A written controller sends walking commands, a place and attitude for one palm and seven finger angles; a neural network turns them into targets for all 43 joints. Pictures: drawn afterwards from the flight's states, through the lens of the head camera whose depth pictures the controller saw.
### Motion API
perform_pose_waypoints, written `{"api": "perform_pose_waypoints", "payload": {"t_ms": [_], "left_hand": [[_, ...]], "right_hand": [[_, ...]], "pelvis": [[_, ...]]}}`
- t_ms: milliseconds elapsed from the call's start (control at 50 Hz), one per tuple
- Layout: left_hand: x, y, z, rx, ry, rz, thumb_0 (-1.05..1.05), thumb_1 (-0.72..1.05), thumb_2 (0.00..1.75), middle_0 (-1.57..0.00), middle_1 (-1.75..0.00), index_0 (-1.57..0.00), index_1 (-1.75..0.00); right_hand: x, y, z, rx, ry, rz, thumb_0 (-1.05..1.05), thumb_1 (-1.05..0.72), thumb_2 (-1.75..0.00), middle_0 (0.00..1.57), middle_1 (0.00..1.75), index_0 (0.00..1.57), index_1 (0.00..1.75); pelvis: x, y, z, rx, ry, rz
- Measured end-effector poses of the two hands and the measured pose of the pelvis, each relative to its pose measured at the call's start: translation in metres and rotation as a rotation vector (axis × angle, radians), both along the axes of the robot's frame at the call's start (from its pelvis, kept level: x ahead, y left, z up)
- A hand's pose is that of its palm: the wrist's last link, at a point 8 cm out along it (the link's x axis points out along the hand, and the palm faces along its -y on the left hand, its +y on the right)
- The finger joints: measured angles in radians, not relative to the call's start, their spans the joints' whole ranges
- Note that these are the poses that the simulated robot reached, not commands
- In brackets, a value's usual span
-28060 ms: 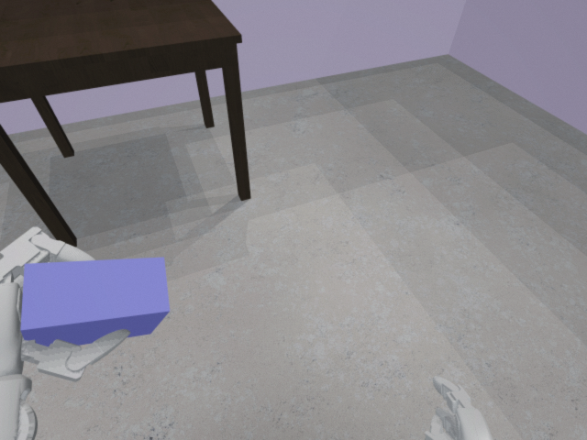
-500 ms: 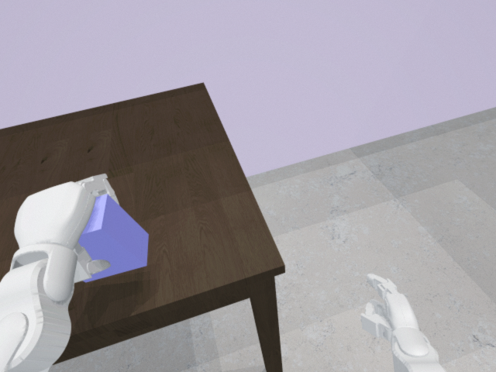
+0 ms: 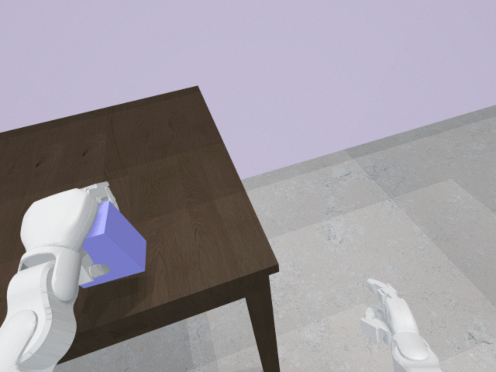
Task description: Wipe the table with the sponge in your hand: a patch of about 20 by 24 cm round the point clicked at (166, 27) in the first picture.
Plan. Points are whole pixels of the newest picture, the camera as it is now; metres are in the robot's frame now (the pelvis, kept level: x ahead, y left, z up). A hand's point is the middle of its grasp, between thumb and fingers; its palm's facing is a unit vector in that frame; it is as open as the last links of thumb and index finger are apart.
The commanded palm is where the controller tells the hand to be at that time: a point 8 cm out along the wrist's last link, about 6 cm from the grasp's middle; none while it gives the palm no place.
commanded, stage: move the sponge above the wiping area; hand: left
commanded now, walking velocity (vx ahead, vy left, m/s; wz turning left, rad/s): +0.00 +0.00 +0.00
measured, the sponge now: (103, 252) +0.24 +0.28 +0.10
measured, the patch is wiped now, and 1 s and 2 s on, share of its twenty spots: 0.00 0.00 0.00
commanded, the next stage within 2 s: lower the sponge onto the table in 1.40 s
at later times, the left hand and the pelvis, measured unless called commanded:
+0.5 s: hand (86, 241) +0.24 +0.29 +0.13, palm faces +0.10 -0.08 -0.99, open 10.0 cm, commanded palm +0.20 +0.28 +0.20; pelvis +0.01 +0.00 +0.00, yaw +0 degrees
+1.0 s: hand (85, 239) +0.24 +0.29 +0.14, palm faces +0.11 -0.09 -0.99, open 10.0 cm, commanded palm +0.20 +0.29 +0.21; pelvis +0.01 +0.01 +0.00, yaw +1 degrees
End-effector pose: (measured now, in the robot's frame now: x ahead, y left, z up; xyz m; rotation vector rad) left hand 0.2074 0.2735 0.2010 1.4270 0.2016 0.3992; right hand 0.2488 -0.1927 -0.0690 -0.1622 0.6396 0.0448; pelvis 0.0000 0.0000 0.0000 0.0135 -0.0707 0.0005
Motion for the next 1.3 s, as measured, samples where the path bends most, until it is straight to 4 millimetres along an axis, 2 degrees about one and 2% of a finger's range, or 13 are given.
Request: {"api": "perform_pose_waypoints", "payload": {"t_ms": [100, 240, 440, 640, 880, 1060, 1300], "left_hand": [[0.0, 0.008, -0.002, 0.001, 0.015, 0.04, -0.01, -0.5, 1.04, -0.72, -1.35, -0.76, -1.33], [-0.004, 0.003, -0.012, -0.006, 0.049, 0.022, -0.01, -0.5, 1.04, -0.72, -1.35, -0.76, -1.33], [0.004, 0.011, -0.016, 0.009, 0.053, 0.038, -0.01, -0.5, 1.04, -0.73, -1.35, -0.76, -1.33], [0.0, 0.012, -0.02, -0.004, 0.071, 0.036, -0.01, -0.5, 1.04, -0.72, -1.35, -0.76, -1.33], [0.003, 0.02, -0.014, 0.004, 0.046, 0.055, -0.01, -0.5, 1.04, -0.73, -1.35, -0.76, -1.33], [0.0, 0.01, -0.009, -0.005, 0.035, 0.012, -0.01, -0.5, 1.04, -0.73, -1.35, -0.76, -1.33], [0.0, 0.019, -0.011, -0.003, 0.05, 0.061, -0.01, -0.5, 1.04, -0.73, -1.34, -0.76, -1.33]], "right_hand": [[-0.001, -0.006, -0.001, -0.004, 0.005, -0.008, 0.02, -0.9, -0.9, 0.2, 0.3, 0.2, 0.3], [0.0, -0.011, -0.003, -0.019, 0.006, -0.013, 0.02, -0.91, -0.9, 0.2, 0.3, 0.2, 0.3], [0.003, -0.006, -0.004, -0.015, 0.014, -0.005, 0.02, -0.91, -0.9, 0.2, 0.3, 0.2, 0.3], [0.006, -0.003, -0.004, -0.013, 0.013, -0.001, 0.02, -0.9, -0.9, 0.2, 0.3, 0.2, 0.3], [0.009, 0.005, -0.003, -0.019, 0.025, 0.012, 0.02, -0.91, -0.9, 0.2, 0.3, 0.2, 0.3], [0.012, 0.01, 0.001, -0.001, 0.006, 0.018, 0.02, -0.9, -0.9, 0.2, 0.3, 0.2, 0.3], [0.011, 0.008, 0.0, -0.021, 0.014, 0.024, 0.02, -0.9, -0.9, 0.2, 0.3, 0.2, 0.3]], "pelvis": [[0.002, -0.001, 0.0, 0.0, 0.004, 0.0], [0.004, 0.0, -0.001, 0.0, 0.005, 0.006], [0.007, -0.001, 0.0, -0.001, 0.007, 0.009], [0.011, 0.003, 0.0, -0.003, 0.014, 0.009], [0.011, 0.005, 0.001, -0.004, 0.009, 0.012], [0.011, 0.008, 0.001, -0.003, 0.013, 0.007], [0.008, 0.006, 0.001, -0.005, 0.007, 0.013]]}}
